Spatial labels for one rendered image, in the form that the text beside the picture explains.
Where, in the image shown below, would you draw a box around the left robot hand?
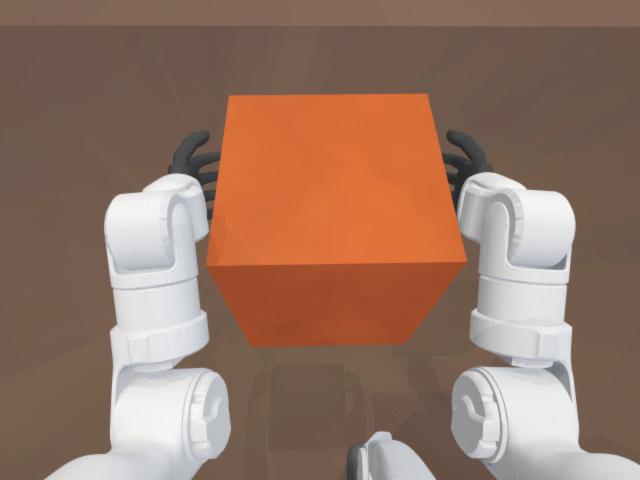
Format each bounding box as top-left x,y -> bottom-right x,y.
168,130 -> 221,220

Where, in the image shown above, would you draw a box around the robot right thigh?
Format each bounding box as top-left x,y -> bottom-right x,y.
358,439 -> 436,480

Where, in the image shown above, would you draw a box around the left robot upper arm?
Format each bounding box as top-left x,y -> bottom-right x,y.
44,368 -> 231,480

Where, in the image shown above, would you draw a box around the right robot hand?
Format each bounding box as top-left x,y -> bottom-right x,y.
441,130 -> 493,217

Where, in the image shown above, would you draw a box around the left robot forearm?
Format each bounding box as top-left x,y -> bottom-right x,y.
104,174 -> 209,446

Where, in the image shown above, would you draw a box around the right robot shin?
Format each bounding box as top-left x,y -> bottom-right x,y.
357,431 -> 392,480

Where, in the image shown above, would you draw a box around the carton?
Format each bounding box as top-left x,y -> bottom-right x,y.
206,94 -> 467,347

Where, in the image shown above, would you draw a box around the right robot forearm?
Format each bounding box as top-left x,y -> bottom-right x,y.
457,172 -> 579,438

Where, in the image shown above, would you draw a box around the right robot upper arm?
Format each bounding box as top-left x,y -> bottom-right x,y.
451,367 -> 640,480

